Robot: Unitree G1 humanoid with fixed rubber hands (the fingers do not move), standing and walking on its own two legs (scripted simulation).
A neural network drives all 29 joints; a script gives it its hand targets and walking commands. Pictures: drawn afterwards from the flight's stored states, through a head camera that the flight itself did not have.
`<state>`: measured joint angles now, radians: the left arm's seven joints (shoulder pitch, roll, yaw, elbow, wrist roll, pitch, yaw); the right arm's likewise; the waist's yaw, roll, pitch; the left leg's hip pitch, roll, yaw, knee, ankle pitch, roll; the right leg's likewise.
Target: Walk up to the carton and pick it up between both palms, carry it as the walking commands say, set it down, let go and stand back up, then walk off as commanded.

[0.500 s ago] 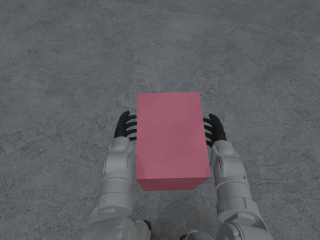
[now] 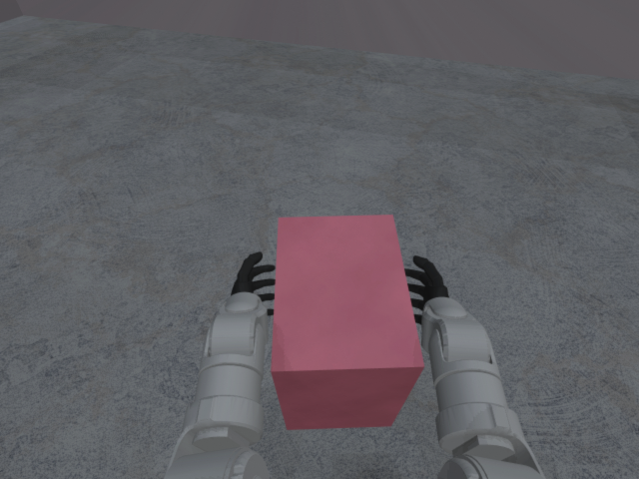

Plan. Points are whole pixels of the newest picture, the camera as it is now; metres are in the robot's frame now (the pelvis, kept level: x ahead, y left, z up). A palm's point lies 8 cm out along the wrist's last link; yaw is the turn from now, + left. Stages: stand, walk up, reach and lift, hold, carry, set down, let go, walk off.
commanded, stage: reach and lift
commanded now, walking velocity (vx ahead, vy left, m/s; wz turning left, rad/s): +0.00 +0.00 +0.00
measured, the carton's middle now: (337, 327) +0.33 +0.01 -0.02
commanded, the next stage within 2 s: hold in 1.30 s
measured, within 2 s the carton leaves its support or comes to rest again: neither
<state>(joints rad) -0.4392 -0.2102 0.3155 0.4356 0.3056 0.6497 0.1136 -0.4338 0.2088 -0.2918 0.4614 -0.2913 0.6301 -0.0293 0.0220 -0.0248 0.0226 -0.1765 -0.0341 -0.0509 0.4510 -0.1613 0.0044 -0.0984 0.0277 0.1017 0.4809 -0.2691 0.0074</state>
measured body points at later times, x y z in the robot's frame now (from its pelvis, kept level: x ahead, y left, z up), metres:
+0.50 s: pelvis +0.00 +0.00 +0.00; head -0.05 +0.01 +0.45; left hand +0.33 +0.13 +0.05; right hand +0.32 -0.12 +0.06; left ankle +0.06 +0.11 -0.74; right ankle +0.00 -0.13 -0.74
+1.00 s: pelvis +0.01 +0.00 +0.00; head -0.05 +0.01 +0.45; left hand +0.32 +0.13 +0.05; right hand +0.32 -0.13 +0.06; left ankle +0.06 +0.11 -0.74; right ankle +0.00 -0.13 -0.74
